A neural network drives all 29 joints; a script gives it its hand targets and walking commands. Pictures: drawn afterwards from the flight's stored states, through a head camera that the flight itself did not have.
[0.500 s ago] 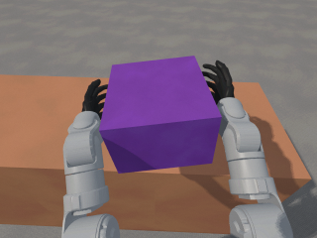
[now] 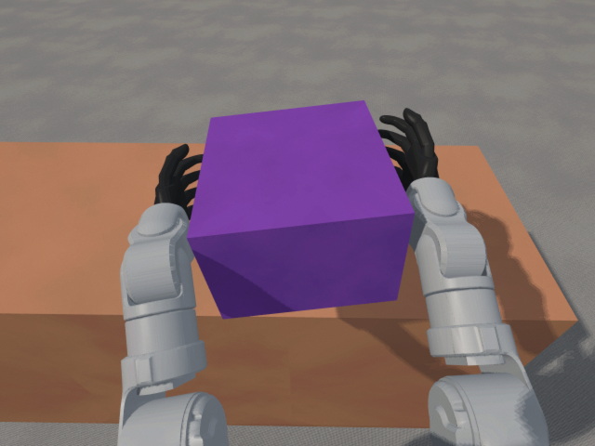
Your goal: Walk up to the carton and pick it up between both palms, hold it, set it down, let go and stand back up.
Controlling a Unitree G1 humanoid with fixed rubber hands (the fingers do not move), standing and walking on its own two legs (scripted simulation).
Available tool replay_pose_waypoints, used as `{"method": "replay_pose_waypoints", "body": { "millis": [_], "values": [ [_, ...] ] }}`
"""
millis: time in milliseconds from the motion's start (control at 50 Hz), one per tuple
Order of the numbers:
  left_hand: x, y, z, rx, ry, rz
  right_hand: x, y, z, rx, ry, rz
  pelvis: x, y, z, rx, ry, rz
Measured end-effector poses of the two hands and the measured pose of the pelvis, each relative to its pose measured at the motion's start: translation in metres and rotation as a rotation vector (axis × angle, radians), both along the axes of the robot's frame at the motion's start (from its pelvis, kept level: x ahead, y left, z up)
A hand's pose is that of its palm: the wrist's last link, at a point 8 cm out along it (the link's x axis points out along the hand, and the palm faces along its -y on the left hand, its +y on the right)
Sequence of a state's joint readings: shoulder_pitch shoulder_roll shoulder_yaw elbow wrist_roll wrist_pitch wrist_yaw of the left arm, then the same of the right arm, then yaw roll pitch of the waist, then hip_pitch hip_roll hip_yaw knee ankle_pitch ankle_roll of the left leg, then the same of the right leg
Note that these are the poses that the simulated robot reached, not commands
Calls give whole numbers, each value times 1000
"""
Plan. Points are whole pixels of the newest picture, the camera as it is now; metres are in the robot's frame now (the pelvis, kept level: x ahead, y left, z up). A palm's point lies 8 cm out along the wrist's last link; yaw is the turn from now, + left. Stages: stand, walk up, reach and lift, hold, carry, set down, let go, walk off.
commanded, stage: hold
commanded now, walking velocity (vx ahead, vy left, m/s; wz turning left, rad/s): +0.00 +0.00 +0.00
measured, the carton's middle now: (297, 203) +0.38 +0.00 +0.17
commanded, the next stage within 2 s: none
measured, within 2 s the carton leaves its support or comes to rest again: neither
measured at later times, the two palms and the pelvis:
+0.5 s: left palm (169, 210) +0.37 +0.16 +0.17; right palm (414, 174) +0.39 -0.14 +0.20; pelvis +0.00 +0.00 +0.00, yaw +0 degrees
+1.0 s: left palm (179, 211) +0.38 +0.15 +0.16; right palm (417, 176) +0.39 -0.15 +0.19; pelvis +0.00 +0.00 +0.00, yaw -1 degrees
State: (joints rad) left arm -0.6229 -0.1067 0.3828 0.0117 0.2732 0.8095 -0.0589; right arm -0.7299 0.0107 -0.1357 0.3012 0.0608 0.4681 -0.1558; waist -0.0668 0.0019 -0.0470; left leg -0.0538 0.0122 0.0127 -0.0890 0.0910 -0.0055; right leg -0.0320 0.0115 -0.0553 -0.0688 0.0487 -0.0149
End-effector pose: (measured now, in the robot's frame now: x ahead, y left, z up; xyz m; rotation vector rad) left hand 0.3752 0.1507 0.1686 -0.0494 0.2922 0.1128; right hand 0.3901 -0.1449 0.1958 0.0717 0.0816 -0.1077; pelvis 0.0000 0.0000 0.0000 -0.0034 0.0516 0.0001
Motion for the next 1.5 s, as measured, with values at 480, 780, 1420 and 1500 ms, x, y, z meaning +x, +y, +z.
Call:
{"method": "replay_pose_waypoints", "body": {
  "millis": [480,780,1420,1500],
  "values": [
    [-3,4,0,-5,-17,13,0,4,4,-9,-18,11,0,1,0,-1,-8,-5],
    [1,3,-1,4,-2,-2,-1,4,0,-4,-4,-5,-4,5,0,-2,15,0],
    [-4,5,6,6,-20,14,0,6,6,12,-15,12,3,2,0,-1,-15,-4],
    [-3,5,7,7,-21,8,0,5,6,10,-15,6,0,3,0,-1,-13,-7]
  ]
}}
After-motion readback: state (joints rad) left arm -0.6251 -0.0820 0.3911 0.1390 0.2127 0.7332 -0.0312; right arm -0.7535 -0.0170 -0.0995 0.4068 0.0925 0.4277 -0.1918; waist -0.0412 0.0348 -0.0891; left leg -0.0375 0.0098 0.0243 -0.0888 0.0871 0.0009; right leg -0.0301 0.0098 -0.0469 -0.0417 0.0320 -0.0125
